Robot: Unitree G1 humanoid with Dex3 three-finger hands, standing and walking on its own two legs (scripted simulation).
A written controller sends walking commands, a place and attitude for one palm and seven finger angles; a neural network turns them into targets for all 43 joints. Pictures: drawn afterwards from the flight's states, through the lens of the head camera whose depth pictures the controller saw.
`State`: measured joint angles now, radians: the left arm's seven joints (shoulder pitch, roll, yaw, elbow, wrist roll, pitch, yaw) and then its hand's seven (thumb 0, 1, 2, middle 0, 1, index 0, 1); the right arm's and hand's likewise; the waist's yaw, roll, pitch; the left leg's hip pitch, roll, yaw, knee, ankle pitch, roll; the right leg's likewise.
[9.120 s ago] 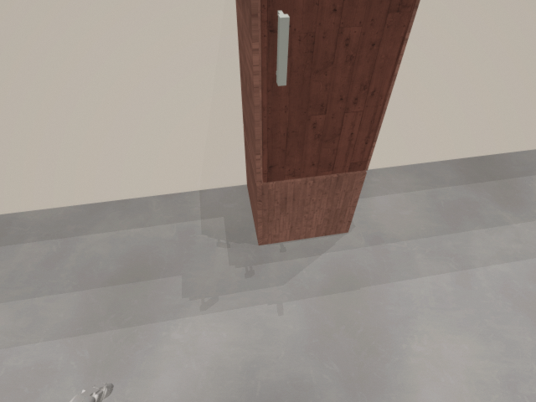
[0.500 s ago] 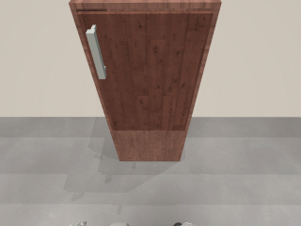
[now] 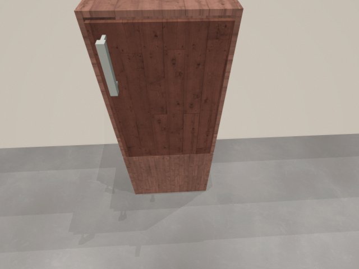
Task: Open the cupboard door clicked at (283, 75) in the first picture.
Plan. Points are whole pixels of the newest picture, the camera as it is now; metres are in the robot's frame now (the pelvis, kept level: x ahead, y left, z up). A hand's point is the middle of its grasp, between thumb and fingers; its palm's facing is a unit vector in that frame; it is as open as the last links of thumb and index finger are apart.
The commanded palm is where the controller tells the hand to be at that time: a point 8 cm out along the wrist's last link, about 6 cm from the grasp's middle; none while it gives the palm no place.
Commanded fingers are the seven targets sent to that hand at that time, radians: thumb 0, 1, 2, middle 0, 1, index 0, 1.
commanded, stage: come to a stop and stand still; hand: left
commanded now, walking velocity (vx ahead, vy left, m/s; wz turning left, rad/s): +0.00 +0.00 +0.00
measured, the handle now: (109, 66) +0.61 +0.22 +0.13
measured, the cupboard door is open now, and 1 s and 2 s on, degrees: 0 0 0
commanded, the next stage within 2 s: look again from close up in 0.44 s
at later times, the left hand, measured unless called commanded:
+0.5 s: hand out of the picture -0.01 +0.10 -0.17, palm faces +0.09 -0.98 -0.14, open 7.4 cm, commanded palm none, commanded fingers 0.00 0.90 0.90 -0.20 -0.30 -0.20 -0.30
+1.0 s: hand out of the picture +0.00 +0.21 -0.18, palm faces +0.01 -0.98 -0.22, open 7.4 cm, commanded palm none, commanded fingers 0.00 0.90 0.90 -0.20 -0.30 -0.20 -0.30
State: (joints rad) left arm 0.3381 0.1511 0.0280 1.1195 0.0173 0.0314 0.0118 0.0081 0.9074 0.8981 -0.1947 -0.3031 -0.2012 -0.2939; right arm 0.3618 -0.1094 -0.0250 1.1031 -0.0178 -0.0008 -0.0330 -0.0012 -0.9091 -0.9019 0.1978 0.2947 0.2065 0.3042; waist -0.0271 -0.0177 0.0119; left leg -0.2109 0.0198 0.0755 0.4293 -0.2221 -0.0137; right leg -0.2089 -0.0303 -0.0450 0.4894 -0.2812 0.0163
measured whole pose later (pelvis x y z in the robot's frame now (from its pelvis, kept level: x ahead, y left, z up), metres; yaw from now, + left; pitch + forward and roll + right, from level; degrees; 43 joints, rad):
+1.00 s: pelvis -0.01 +0.03 +0.00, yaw -1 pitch -1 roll +0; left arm 0.30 0.18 0.00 1.07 0.03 0.01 0.04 0.00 0.91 0.90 -0.20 -0.30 -0.20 -0.29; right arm 0.30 -0.16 0.01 1.05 -0.02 -0.01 -0.03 0.01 -0.95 -0.90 0.20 0.29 0.20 0.30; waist 0.00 0.00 0.00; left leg -0.21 -0.04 0.09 0.48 -0.27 0.07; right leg -0.21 -0.03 -0.03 0.50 -0.28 0.01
